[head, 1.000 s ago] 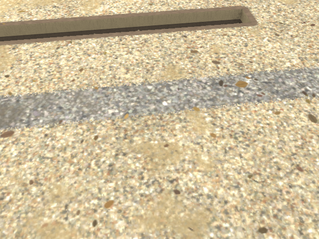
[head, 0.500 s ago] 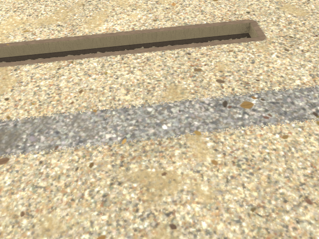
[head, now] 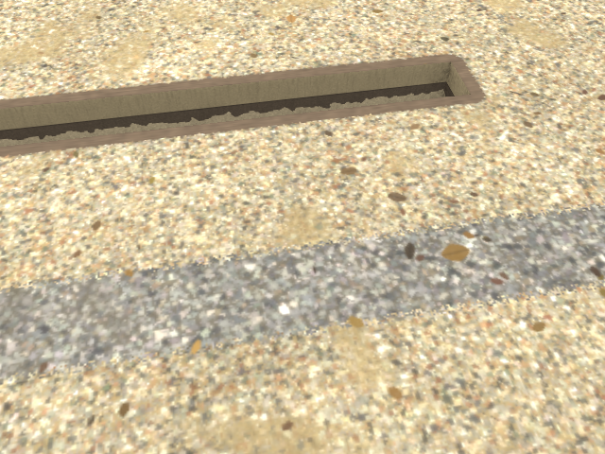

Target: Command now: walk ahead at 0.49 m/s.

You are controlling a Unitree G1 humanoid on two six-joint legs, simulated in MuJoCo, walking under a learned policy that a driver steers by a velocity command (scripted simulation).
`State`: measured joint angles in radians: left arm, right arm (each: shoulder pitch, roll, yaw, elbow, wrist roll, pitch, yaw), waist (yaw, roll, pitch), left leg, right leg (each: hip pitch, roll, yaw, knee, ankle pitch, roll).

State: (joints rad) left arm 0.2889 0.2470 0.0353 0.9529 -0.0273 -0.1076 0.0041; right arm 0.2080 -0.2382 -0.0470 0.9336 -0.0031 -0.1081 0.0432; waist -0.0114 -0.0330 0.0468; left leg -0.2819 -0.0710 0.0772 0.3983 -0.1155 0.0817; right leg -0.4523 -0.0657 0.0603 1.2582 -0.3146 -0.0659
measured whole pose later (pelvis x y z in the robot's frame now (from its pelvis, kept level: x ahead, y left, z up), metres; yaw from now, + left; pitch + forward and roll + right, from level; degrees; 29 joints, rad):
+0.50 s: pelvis +0.28 -0.08 +0.00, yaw +1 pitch +1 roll +1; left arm 0.19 0.24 0.05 0.87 0.00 -0.11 -0.03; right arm 0.30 -0.27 -0.03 0.99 0.03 -0.10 0.01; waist -0.01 0.03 0.02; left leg -0.40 0.03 -0.03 1.17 -0.37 0.06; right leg -0.36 0.01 -0.06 0.49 -0.15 -0.06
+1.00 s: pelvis +0.54 -0.04 -0.02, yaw +1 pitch +2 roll -1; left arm 0.41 0.25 0.05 1.02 -0.01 -0.06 0.01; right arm 0.02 -0.24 -0.05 0.86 0.01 -0.11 0.04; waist 0.05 0.00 0.03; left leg -0.49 0.01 0.05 0.56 -0.10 0.07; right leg -0.04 -0.01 -0.01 0.67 -0.50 -0.01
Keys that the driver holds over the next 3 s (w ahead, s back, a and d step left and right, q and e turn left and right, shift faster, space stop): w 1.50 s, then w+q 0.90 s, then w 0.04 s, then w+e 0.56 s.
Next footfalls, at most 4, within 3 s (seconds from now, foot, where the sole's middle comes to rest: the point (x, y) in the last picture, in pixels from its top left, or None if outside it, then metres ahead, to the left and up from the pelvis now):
0.38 right None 0.38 -0.17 -0.77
0.96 left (281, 363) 0.70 0.07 -0.77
1.52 right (370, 257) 1.01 -0.17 -0.77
2.12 left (268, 189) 1.27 0.11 -0.77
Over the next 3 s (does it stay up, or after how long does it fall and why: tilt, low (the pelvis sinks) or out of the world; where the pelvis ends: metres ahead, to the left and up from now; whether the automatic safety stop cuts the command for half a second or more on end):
stays up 1.56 0.19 -0.03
